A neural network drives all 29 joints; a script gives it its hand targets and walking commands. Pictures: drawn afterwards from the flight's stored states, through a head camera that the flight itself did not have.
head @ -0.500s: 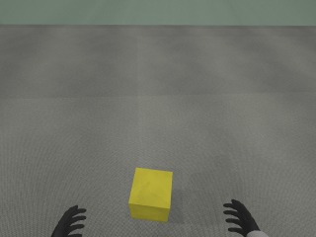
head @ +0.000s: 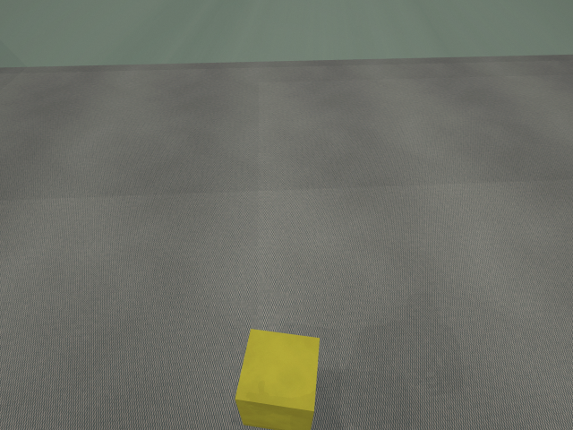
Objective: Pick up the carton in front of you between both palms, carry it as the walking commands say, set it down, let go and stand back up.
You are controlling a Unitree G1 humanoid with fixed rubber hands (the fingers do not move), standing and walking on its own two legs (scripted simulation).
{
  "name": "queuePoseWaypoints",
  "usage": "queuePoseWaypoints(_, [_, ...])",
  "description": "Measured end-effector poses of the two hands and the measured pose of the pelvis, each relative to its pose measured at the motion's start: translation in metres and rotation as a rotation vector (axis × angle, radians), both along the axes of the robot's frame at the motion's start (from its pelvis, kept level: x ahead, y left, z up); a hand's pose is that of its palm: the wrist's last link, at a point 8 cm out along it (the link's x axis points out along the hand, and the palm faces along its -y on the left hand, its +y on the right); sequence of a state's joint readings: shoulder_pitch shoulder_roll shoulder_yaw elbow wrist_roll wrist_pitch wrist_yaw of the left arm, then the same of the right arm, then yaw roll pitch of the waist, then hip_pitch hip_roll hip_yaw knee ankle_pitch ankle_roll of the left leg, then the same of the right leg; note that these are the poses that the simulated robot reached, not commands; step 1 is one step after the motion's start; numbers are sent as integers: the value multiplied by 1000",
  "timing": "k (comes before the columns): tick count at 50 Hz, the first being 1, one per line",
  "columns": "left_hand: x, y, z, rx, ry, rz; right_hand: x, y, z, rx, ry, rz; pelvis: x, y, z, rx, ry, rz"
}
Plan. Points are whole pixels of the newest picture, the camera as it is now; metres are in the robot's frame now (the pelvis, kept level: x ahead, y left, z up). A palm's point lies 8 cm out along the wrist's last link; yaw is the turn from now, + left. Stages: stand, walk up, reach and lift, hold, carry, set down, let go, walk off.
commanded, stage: stand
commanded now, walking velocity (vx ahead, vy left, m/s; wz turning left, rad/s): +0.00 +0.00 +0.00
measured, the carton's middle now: (280, 382) +0.43 +0.01 -0.64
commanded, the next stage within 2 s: none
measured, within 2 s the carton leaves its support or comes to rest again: neither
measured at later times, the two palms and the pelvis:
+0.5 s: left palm out of the picture +0.00 +0.23 -0.12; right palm out of the picture -0.01 -0.26 -0.14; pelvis -0.01 -0.01 +0.00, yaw +0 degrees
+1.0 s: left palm out of the picture -0.07 +0.20 -0.13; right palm out of the picture -0.08 -0.24 -0.14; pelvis -0.03 -0.02 +0.01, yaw +0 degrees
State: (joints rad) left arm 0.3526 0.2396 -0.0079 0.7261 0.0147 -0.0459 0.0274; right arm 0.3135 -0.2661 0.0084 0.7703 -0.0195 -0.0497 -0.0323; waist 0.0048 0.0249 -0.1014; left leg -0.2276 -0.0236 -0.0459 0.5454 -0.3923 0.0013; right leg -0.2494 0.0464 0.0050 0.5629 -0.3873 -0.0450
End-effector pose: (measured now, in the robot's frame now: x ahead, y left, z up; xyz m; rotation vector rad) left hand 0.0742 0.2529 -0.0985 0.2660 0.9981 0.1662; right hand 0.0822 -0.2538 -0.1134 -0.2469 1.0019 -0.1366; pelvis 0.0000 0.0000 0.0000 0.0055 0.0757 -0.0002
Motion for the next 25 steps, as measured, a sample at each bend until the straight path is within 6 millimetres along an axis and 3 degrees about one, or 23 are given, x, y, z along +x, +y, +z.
queuePoseWaypoints(10, [-14, -8, -11, -4, 79, 27, -24, -10, -11, -11, 116, -34, 4, -7, -1, 2, -15, -1])
queuePoseWaypoints(25, [-75, -19, -22, -18, 254, 67, -87, -8, -23, 9, 311, -74, -7, -13, 3, 4, -55, -3])
